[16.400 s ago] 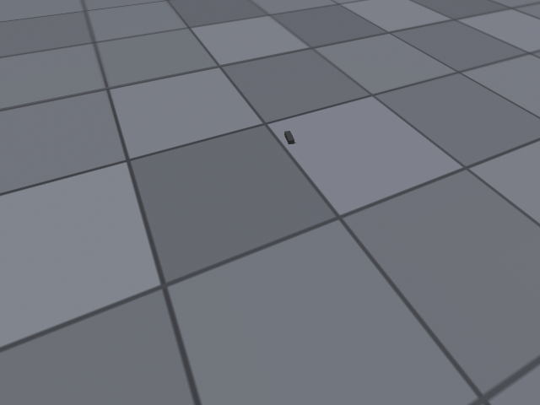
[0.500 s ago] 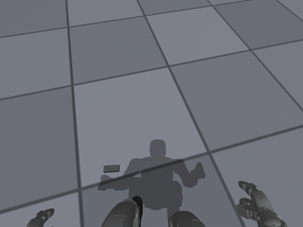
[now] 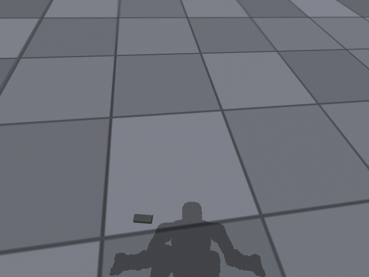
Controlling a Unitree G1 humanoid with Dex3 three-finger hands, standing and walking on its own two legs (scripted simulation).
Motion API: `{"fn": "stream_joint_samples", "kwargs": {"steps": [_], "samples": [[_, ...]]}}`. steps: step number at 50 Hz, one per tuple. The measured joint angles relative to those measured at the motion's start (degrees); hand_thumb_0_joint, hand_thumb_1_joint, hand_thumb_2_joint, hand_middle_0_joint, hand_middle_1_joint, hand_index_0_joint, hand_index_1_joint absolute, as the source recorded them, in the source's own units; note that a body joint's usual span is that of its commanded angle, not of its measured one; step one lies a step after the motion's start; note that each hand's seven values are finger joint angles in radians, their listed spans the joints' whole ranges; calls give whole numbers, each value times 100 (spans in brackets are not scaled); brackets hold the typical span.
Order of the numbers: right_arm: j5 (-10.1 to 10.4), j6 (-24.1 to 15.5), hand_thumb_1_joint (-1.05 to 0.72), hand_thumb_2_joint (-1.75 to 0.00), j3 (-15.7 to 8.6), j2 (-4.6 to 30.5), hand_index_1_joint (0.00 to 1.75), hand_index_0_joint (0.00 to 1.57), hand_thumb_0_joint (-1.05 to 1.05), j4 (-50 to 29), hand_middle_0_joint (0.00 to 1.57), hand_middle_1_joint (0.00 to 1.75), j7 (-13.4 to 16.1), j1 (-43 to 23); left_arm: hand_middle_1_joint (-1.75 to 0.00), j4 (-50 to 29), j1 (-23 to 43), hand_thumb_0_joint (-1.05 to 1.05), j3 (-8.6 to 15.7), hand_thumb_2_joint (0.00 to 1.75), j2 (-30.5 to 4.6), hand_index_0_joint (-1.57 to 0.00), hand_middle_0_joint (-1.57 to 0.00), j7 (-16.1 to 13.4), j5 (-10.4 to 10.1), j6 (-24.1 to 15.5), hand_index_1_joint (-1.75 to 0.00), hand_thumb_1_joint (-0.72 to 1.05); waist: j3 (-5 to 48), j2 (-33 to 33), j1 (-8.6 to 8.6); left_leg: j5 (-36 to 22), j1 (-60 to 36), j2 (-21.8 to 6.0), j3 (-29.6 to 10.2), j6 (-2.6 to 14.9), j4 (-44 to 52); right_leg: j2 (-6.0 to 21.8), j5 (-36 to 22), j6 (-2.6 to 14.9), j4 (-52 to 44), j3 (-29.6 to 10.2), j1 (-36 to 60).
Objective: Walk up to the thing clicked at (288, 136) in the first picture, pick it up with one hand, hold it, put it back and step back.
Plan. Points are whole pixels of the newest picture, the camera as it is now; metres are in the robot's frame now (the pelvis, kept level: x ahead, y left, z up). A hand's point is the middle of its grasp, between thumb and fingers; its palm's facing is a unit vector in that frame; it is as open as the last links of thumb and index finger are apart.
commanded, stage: walk up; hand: left
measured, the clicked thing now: (143, 218) +0.49 +0.21 -0.75
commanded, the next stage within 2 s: none
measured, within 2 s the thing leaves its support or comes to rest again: neither
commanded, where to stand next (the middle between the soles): +0.10 -0.02 m, yaw -1 degrees
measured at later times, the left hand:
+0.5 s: hand out of the picture +0.12 +0.24 -0.14, palm faces -0.05 -0.90 -0.44, open 7.3 cm
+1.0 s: hand out of the picture +0.06 +0.26 -0.13, palm faces +0.01 -0.94 -0.33, open 7.3 cm
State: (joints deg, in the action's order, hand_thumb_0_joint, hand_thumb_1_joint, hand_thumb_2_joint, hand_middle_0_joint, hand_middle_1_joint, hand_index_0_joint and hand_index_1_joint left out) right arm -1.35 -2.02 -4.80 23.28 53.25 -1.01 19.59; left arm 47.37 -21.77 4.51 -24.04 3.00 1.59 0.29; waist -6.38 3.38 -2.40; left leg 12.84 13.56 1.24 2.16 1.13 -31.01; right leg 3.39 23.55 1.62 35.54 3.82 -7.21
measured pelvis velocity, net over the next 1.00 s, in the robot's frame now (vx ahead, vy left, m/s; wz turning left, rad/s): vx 0.01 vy -0.03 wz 0.03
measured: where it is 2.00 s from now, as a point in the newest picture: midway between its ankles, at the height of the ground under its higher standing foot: outside the picture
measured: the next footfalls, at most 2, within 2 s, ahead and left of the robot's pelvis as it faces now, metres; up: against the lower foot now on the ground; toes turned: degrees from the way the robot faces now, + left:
right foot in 0.40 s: +0.18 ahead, -0.14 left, +0.00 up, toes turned -3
left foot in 0.74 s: +0.01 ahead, +0.09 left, +0.00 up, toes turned +1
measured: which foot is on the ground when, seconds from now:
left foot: down 0.00-0.42, up 0.44-0.72, down 0.74-1.00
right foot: down 0.00-0.00, up 0.02-0.38, down 0.40-0.78, up 0.80-1.00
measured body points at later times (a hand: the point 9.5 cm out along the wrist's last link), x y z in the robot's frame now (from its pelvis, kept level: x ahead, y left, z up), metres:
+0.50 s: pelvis +0.03 -0.03 -0.01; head +0.10 -0.07 +0.43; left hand +0.12 +0.29 -0.11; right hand +0.14 -0.33 -0.16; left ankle +0.02 +0.10 -0.69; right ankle +0.14 -0.14 -0.73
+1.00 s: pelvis +0.01 -0.03 +0.02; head +0.01 +0.00 +0.47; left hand +0.06 +0.30 -0.11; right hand +0.00 -0.37 -0.07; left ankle -0.03 +0.09 -0.73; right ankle +0.12 -0.18 -0.66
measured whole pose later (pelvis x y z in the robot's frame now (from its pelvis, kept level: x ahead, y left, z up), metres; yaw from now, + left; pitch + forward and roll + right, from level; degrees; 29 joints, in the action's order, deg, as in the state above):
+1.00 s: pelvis +0.01 -0.03 +0.02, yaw +2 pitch -4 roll -1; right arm -2.4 -2.7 -4.1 23.9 55.5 -1.2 22.9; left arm 53.5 -15.6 5.4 -25.8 3.9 0.5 0.8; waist -4.5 2.8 1.5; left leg 14.2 2.6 -1.5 -0.8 1.4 -20.3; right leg -1.3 14.8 -0.5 53.9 -5.0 -31.5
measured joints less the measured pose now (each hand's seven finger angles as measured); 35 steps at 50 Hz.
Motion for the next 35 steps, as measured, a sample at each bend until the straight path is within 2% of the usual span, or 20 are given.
{"fn": "stream_joint_samples", "kwargs": {"steps": [1, 3, 5, 7, 12, 16, 20, 22, 23, 25, 27, 29, 32, 35], "samples": [[-31, -88, -90, -90, -1, -35, 29, 21, 1, -110, 20, 30, 33, -46, -30, 50, -2, 0, -4, 90, 9, -21, -21, -12, -14, 64, -30, 90, -17, 121, 11, 77, -23, 48, 88, 29, -94, -11, 216, 41, 619, -227, -241], [-6, -204, -90, -90, 26, -69, 29, 21, 1, -301, 20, 30, 59, -50, -30, 185, 15, 0, -76, 90, 70, -20, -21, -16, -25, 177, -30, 91, 93, 138, 169, 275, -55, 18, 42, 88, -219, -257, 467, 112, 1748, -522, -736], [31, -249, -90, -90, 79, -125, 29, 21, 1, -394, 20, 30, 71, -3, -30, 243, 80, 0, -148, 90, 70, -20, -21, 10, -55, 199, -30, 91, 189, 174, 247, 286, -229, -12, -19, 101, -67, -372, 287, 135, 2362, -717, -1150], [63, -273, -90, -90, 147, -173, 30, 21, 1, -458, 20, 30, 79, 37, -30, 207, 140, 1, -156, 90, 46, -20, -21, 42, -83, 137, -30, 91, 221, 247, 232, 228, -439, -23, -11, 74, 158, -313, -78, 101, 2497, -870, -1505], [57, -274, -90, -90, 232, -216, 30, 21, 1, -534, 20, 30, 67, -6, -30, 249, 320, 0, -133, 90, 4, -20, -21, 36, -155, 32, -30, 91, 142, 247, 196, 207, -793, -96, 38, 41, 473, -56, -765, -132, 1895, -962, -2016], [63, -39, -90, -90, 248, -193, 30, 21, 1, -597, 20, 30, 89, -325, -30, 408, 589, 0, -176, 90, 77, -20, -21, -120, -264, -2, -30, 91, -116, 48, 199, 364, -715, -146, 88, -20, 256, 86, -1097, -234, 984, -678, -1926], [179, 286, -90, -90, 233, -133, 30, 21, 1, -701, 20, 30, 110, -634, -30, 419, 800, 0, -199, 90, 131, -20, -21, -249, -261, -22, -30, 91, -288, -225, 216, 813, -250, -157, 93, -126, -554, -61, -1401, -183, 30, -367, -1426], [271, 407, -90, -90, 205, -19, 30, 21, 1, -628, 20, 30, 153, -904, -30, 430, 996, 0, -180, 90, 280, -20, -21, -296, -184, -17, -30, 91, -476, -617, 200, 1098, 92, -276, -95, -80, -1226, -244, -1287, -99, 125, -250, -1501], [301, 447, -90, -90, 196, 9, 30, 21, 1, -612, 20, 30, 192, -1016, -30, 371, 1097, 0, -201, 90, 335, -20, -21, -299, -150, 3, -30, 91, -582, -742, 207, 1411, 309, -155, -318, -33, -1712, -259, -1285, -65, 205, -209, -1573], [328, 505, -90, -90, 204, 1, 29, 21, 1, -601, 20, 30, 268, -1156, -30, 206, 1286, 0, -244, 90, 387, -20, -21, -303, -103, 30, -30, 91, -745, -791, 128, 1982, 691, 168, -511, 2, -2671, -202, -1350, -11, 260, -255, -1712], [345, 525, -90, -90, 233, -23, 29, 20, 1, -564, 20, 30, 276, -1214, -30, 74, 1439, 0, -269, 90, 417, -21, -21, -324, -85, 50, -30, 91, -793, -779, 76, 2076, 965, 376, -608, -20, -3375, -143, -1473, 16, 180, -285, -1816], [327, 527, -91, -90, 255, -37, 29, 21, 1, -506, 20, 30, 252, -1155, -30, 8, 1566, 0, -278, 90, 448, -21, -21, -353, -61, 73, -30, 91, -713, -778, 69, 1901, 1081, 436, -695, -80, -3730, -102, -1564, 37, 97, -239, -1902], [257, 505, -90, -90, 293, -24, 29, 21, 0, -297, 20, 30, 193, -919, -30, -20, 1660, 0, -272, 90, 518, -21, -21, -375, -7, 56, -30, 90, -461, -782, 70, 1738, 852, 307, -732, -159, -3357, -76, -1612, 69, 32, -106, -1938], [166, 457, -90, -90, 334, -34, 29, 21, 0, -19, 20, 30, 121, -630, -30, -17, 1608, 0, -248, 90, 521, -21, -21, -316, 64, 51, -30, 90, -124, -632, 116, 2079, 332, 106, -501, -158, -2063, 4, -1577, 85, 69, 24, -1924]]}}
